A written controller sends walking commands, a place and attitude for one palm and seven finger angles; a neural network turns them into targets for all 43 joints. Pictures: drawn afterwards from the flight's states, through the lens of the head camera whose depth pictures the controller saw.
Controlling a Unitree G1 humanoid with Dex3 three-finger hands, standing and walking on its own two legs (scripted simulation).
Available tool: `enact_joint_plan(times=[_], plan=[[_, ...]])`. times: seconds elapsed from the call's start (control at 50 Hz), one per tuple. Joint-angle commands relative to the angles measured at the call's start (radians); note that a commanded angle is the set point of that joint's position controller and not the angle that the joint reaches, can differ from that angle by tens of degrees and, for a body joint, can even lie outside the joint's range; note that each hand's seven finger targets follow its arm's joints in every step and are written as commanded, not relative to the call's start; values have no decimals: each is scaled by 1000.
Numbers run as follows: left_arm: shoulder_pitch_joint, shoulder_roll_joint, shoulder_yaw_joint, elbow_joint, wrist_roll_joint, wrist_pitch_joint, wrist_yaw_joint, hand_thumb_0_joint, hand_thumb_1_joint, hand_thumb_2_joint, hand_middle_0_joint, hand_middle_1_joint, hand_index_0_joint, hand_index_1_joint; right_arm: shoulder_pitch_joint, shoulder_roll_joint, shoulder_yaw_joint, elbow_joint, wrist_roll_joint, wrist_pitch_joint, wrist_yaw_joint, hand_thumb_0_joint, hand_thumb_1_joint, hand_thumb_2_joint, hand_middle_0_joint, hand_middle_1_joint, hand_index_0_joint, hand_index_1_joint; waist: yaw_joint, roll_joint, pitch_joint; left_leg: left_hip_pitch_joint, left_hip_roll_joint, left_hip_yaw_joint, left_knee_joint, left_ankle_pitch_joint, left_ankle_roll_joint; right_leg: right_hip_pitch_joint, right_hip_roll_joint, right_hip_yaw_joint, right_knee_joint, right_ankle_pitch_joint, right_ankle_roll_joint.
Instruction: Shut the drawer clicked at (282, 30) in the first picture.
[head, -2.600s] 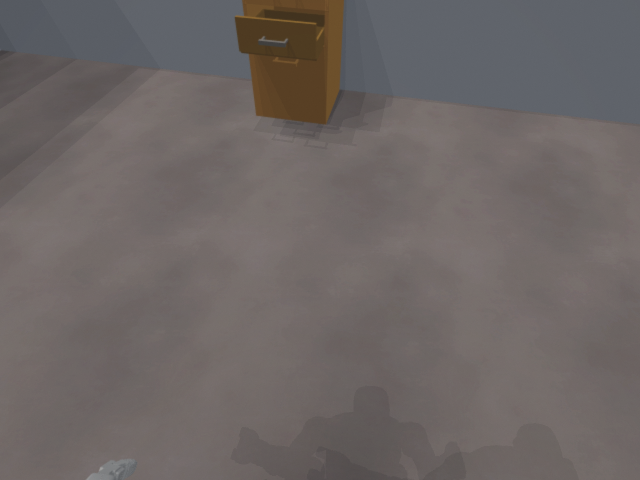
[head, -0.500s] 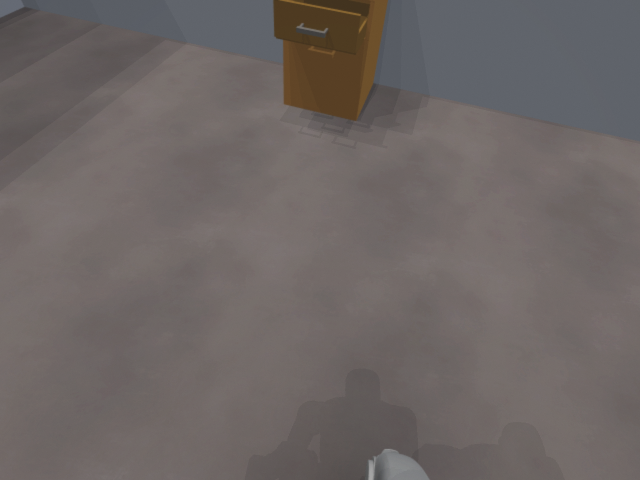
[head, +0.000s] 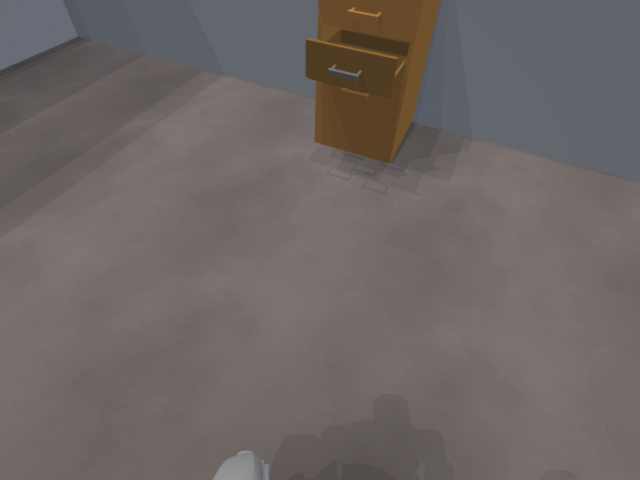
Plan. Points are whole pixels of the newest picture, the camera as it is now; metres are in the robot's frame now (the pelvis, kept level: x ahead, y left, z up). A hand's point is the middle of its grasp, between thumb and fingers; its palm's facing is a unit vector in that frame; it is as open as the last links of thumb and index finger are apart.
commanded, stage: walk to a spot facing it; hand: left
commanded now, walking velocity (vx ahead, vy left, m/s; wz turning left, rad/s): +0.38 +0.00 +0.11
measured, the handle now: (345, 72) +1.62 -0.03 -0.24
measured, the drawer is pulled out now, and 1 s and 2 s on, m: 0.18 0.18 0.18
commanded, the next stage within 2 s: turn to face it in 1.84 s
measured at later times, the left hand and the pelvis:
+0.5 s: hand (192, 393) +0.28 +0.22 -0.17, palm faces +0.05 -0.99 -0.16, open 7.4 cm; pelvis +0.22 +0.04 +0.01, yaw +0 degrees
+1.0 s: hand (253, 321) +0.41 +0.14 -0.16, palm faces +0.11 -0.97 -0.21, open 7.3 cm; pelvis +0.44 -0.03 +0.01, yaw +3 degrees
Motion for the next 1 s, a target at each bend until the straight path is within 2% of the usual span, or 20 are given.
enact_joint_plan(times=[0.0,0.06,0.1,0.12,0.14,0.16,0.22,0.3,0.4,0.54,0.58,0.62,0.64,0.66,0.68,0.7,0.74,0.8,0.86,0.98], plan=[[88,115,8,-19,1,-23,2,0,900,900,-200,-300,-200,-300,-25,12,16,-50,-1,-15,25,0,-900,-900,200,300,200,300,28,-99,90,54,-9,27,-199,21,3,-45,-273,180,-229,105,-97],[115,144,15,-7,2,-15,2,0,900,900,-200,-300,-200,-300,-51,-9,14,-65,1,-28,24,0,-900,-900,200,300,200,300,34,-79,65,112,-36,55,-303,-31,20,49,-292,180,-168,187,-97],[106,144,18,-4,-4,-11,2,0,900,900,-200,-300,-200,-300,73,-48,4,-27,-5,-40,15,0,-900,-900,200,300,200,300,-30,-25,4,347,-89,98,-423,-2,36,5,-242,107,36,328,-64],[114,117,13,-9,-10,-11,-2,0,900,900,-200,-300,-200,-300,215,-116,-13,12,-11,-49,4,0,-900,-900,200,300,200,300,-89,89,-97,596,-23,-10,-482,21,73,-106,-182,51,280,319,-21],[135,59,3,-36,-19,-12,-11,0,900,900,-200,-300,-200,-300,339,-238,-44,39,-16,-52,-8,0,-900,-900,200,300,200,300,-116,336,-178,797,236,-380,-566,87,174,-369,-35,-2,600,-114,36],[74,79,-1,-70,-10,-15,-9,0,900,900,-200,-300,-200,-300,375,-253,-41,53,-2,-41,-19,0,-900,-900,200,300,200,300,-127,285,-175,832,322,-487,-635,157,238,-500,-21,116,784,-317,29],[-17,67,11,-53,-6,-1,-16,0,900,900,-200,-300,-200,-300,197,-129,-10,19,3,-54,-32,0,-900,-900,200,300,200,300,-66,96,5,566,248,-289,-681,168,193,-524,-130,202,855,-126,36],[57,5,10,-26,7,38,-20,0,900,900,-200,-300,-200,-300,160,-55,0,24,4,-70,-36,0,-900,-900,200,300,200,300,11,74,36,406,141,-99,-749,131,144,-420,-134,185,752,11,58],[-43,20,15,-77,5,55,-31,0,900,900,-200,-300,-200,-300,182,-74,-1,39,10,-72,-37,0,-900,-900,200,300,200,300,15,96,89,456,132,-60,-806,96,172,-506,-155,175,578,113,81],[-223,25,12,-146,-1,36,-34,0,900,900,-200,-300,-200,-300,272,-93,-8,86,-5,-61,-34,0,-900,-900,200,300,200,300,-38,110,115,543,148,-28,-732,202,166,-421,-105,111,243,79,44],[-181,43,18,-139,0,28,-33,0,900,900,-200,-300,-200,-300,262,-107,-10,90,-8,-56,-32,0,-900,-900,200,300,200,300,-10,92,92,518,148,-24,-658,244,152,-296,-70,90,188,48,22],[50,89,33,-62,8,11,-31,0,900,900,-200,-300,-200,-300,242,-109,-7,88,0,-54,-30,0,-900,-900,200,300,200,300,96,6,-20,438,71,52,-360,355,103,27,-22,69,98,90,-2],[205,175,56,-17,15,-4,-20,0,900,900,-200,-300,-200,-300,253,-73,-2,80,11,-56,-20,0,-900,-900,200,300,200,300,156,-158,-141,245,-3,97,-62,158,65,273,-204,283,44,30,-57],[286,290,78,1,2,-5,-10,0,900,900,-200,-300,-200,-300,289,-18,12,44,17,-60,-17,0,-900,-900,200,300,200,300,140,-375,-226,-3,-139,59,249,-356,27,419,-455,701,-102,52,-148],[245,273,74,-12,-14,5,-2,0,900,900,-200,-300,-200,-300,214,-58,5,20,17,-49,-22,0,-900,-900,200,300,200,300,140,-246,-161,-53,-98,-67,373,-352,48,336,-472,716,-168,-1,-165],[152,231,67,-25,-12,2,-2,0,900,900,-200,-300,-200,-300,182,-39,-3,34,15,-50,-18,0,-900,-900,200,300,200,300,112,-232,-102,-65,-49,-81,416,-244,51,227,-433,640,-183,-85,-139],[28,126,31,-59,-12,-5,-2,0,900,900,-200,-300,-200,-300,148,-21,-2,43,6,-38,-16,0,-900,-900,200,300,200,300,44,-80,13,-22,5,-91,367,-101,41,-6,-363,451,-211,-58,-94],[17,66,11,-49,-6,-20,1,0,900,900,-200,-300,-200,-300,214,23,1,72,-3,-7,-9,0,-900,-900,200,300,200,300,-12,-92,41,24,2,-64,287,-22,17,-102,-285,252,-238,75,-61],[57,54,8,-34,-4,-29,3,0,900,900,-200,-300,-200,-300,170,17,-1,47,-6,6,-3,0,-900,-900,200,300,200,300,-15,-111,50,-37,8,-52,213,31,-3,-65,-270,205,-257,134,-73],[134,76,2,0,-2,-40,8,0,900,900,-200,-300,-200,-300,-27,8,3,-32,0,-3,20,0,-900,-900,200,300,200,300,18,-93,97,-124,15,-16,-47,75,-11,70,-281,158,-254,266,-100]])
